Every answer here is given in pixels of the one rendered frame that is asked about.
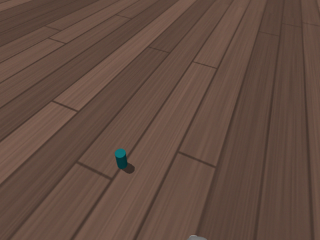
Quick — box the can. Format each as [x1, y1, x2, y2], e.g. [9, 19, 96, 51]
[115, 149, 128, 169]

